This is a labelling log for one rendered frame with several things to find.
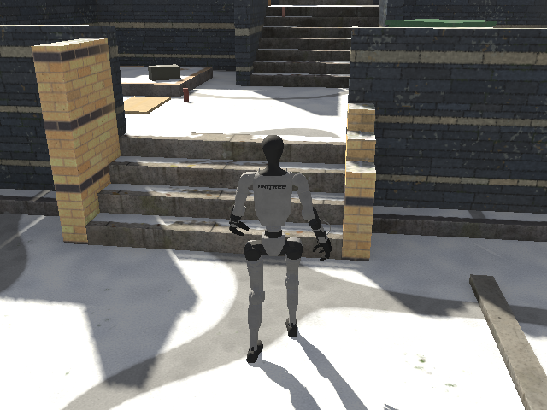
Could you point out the right robot foot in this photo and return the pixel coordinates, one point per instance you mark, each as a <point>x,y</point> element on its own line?
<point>292,330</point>

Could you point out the left robot forearm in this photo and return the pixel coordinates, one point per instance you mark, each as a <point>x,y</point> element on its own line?
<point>234,220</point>

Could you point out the robot left upper arm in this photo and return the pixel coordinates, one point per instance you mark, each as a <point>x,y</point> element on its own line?
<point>245,181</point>

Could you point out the robot right upper arm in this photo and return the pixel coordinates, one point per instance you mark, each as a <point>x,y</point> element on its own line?
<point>300,181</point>

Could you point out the robot right hand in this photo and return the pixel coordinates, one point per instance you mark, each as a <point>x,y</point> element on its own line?
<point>325,247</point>

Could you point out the right robot forearm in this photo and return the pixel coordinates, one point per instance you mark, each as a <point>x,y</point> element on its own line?
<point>317,228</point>

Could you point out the robot head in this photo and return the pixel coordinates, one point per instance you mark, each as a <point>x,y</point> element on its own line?
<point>272,146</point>

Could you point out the robot left hand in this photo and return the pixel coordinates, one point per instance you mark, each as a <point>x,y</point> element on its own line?
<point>240,225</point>

